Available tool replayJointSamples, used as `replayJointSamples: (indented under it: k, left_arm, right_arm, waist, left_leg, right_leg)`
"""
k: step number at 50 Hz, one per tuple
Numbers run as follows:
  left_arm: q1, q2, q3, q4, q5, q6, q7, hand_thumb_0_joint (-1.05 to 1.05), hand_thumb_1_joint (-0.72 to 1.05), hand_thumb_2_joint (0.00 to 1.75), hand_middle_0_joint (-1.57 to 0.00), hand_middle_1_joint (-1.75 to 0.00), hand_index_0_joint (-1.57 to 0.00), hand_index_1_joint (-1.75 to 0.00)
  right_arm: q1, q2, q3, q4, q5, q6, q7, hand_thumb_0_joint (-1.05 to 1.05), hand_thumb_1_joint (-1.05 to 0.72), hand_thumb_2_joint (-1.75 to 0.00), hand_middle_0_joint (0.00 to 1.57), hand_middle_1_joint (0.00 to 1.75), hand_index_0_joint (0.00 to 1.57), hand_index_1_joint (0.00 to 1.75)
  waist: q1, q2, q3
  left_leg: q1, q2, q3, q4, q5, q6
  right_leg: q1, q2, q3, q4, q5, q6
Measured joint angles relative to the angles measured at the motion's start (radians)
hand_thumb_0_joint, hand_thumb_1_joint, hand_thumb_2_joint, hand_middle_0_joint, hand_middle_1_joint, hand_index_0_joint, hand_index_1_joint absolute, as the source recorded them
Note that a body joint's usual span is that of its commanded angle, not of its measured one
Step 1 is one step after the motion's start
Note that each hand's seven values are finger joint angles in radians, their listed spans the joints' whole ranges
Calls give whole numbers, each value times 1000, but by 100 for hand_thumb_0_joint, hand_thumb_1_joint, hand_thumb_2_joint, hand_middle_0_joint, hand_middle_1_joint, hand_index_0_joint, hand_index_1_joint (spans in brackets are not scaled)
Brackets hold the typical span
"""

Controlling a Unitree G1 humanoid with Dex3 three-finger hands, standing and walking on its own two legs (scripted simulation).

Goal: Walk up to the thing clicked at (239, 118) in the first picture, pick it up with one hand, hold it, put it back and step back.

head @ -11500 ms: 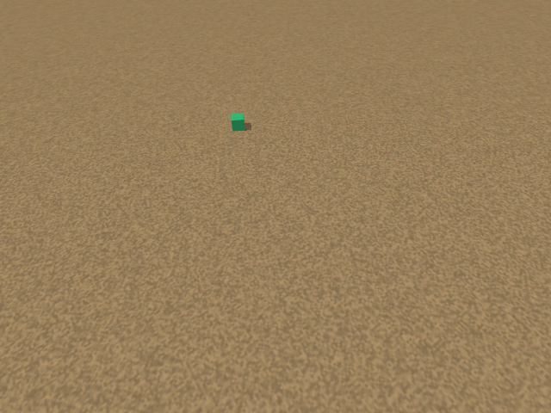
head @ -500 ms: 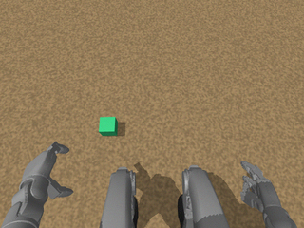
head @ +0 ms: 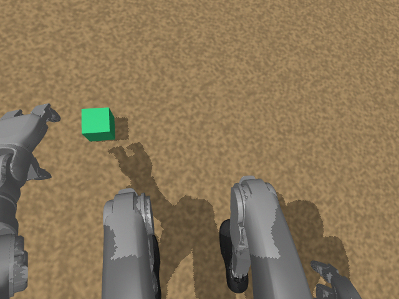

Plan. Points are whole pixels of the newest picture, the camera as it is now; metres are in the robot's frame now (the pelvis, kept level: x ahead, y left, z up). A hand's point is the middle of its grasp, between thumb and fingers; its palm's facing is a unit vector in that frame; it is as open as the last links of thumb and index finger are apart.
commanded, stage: rise first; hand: left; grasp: from above
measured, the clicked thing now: (99, 124) +0.56 +0.27 -0.36
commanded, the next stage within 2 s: none
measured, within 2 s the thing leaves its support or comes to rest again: neither
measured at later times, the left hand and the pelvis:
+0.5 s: hand (53, 135) +0.47 +0.32 -0.19, palm faces -0.48 -0.01 -0.88, open 13.6 cm; pelvis +0.01 +0.00 -0.04, yaw -1 degrees
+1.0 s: hand (61, 129) +0.49 +0.32 -0.22, palm faces -0.47 -0.03 -0.88, open 13.7 cm; pelvis +0.01 +0.01 -0.05, yaw -4 degrees
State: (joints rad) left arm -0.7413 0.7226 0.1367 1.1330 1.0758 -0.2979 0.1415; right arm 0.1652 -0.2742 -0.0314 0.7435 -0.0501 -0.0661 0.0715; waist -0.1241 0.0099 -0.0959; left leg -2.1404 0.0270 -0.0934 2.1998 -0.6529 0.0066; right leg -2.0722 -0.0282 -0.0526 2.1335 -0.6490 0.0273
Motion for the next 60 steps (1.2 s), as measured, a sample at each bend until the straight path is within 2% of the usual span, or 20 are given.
replayJointSamples:
  k: [6,10,15,22,32,40,50,60]
  left_arm:
    - [-77,33,-18,90,87,-4,56,0,-40,92,-21,-87,-21,-88]
    - [-121,46,-27,131,132,-3,81,0,-41,93,-20,-87,-20,-88]
    - [-157,64,-31,170,181,-7,101,0,-41,93,-19,-87,-19,-88]
    - [-195,95,-29,210,228,-27,125,0,-42,92,-17,-89,-18,-89]
    - [-238,135,-8,262,249,-38,158,0,-43,92,-16,-93,-18,-92]
    - [-253,153,-1,272,248,-28,166,0,-43,92,-14,-97,-17,-94]
    - [-252,160,-10,250,238,-10,156,0,-46,93,-12,-101,-15,-98]
    - [-274,167,-25,272,243,-5,160,0,-47,96,-12,-101,-14,-99]
  right_arm:
    - [6,1,11,0,-17,33,14,1,-91,-90,21,30,20,30]
    - [2,2,20,-3,-29,45,24,1,-91,-90,21,30,20,30]
    - [-8,4,32,-10,-44,57,35,1,-91,-90,21,30,20,30]
    - [-19,4,49,-19,-64,68,47,0,-91,-90,21,30,20,30]
    - [-24,1,75,-26,-90,74,57,0,-92,-90,21,30,20,30]
    - [-21,-1,87,-28,-101,76,61,0,-92,-90,21,30,20,30]
    - [-11,0,96,-37,-99,79,68,0,-92,-90,21,30,20,30]
    - [-7,-3,109,-46,-92,81,74,0,-92,-90,21,30,20,30]
  waist:
    - [-33,-6,3]
    - [-48,-10,11]
    - [-63,-14,21]
    - [-78,-18,36]
    - [-96,-26,60]
    - [-107,-30,70]
    - [-116,-37,78]
    - [-127,-34,75]
  left_leg:
    - [-47,-5,-2,42,-2,9]
    - [-71,-9,-4,65,-4,13]
    - [-96,-10,-8,89,-8,15]
    - [-124,-11,-15,120,-15,11]
    - [-151,-8,-33,159,-32,3]
    - [-164,-5,-42,178,-44,4]
    - [-169,-4,-44,185,-52,12]
    - [-176,-7,-46,186,-45,17]
  right_leg:
    - [-36,-2,1,35,-5,8]
    - [-54,-4,0,54,-9,12]
    - [-75,-4,-1,75,-13,16]
    - [-102,-2,-5,104,-21,16]
    - [-131,5,-18,139,-30,12]
    - [-142,10,-24,149,-36,15]
    - [-138,13,-27,145,-42,22]
    - [-139,11,-28,142,-36,25]
